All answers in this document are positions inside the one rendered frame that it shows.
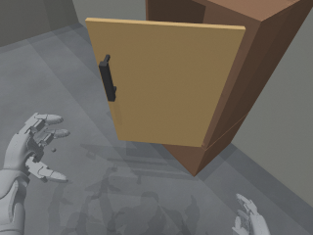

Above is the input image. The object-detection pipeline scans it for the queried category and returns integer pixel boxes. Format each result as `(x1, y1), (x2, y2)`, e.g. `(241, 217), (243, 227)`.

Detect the right robot hand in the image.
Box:
(232, 194), (271, 235)

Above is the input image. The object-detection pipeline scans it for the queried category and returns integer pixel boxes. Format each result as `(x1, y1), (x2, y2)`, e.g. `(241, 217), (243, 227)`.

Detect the left robot hand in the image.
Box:
(3, 113), (70, 183)

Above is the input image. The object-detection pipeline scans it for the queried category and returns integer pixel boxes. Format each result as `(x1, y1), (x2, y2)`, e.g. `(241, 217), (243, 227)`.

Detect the cupboard door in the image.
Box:
(85, 18), (246, 147)

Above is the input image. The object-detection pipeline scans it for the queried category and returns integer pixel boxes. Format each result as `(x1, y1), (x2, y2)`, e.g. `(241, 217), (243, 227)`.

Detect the handle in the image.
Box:
(99, 54), (116, 102)

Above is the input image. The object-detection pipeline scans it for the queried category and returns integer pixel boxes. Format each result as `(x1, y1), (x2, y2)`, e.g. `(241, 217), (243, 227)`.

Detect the robot left forearm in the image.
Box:
(0, 168), (30, 235)

